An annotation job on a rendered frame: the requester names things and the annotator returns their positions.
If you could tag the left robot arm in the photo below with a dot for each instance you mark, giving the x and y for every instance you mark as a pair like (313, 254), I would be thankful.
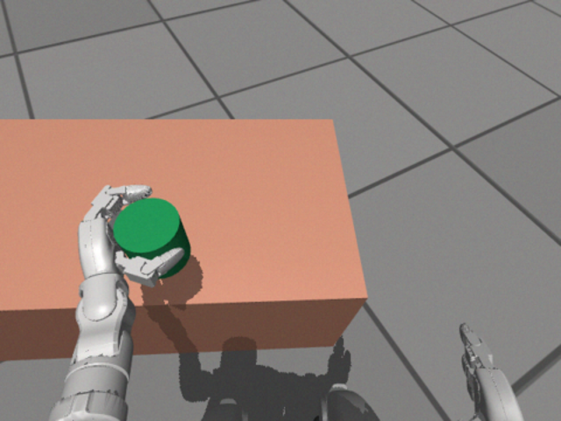
(98, 374)

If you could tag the right robot hand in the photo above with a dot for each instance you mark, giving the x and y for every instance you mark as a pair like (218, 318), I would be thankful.
(487, 385)

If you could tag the left robot hand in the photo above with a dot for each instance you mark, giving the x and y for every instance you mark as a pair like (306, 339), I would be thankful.
(100, 253)

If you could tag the can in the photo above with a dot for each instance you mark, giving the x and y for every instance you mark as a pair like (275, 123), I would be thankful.
(149, 228)

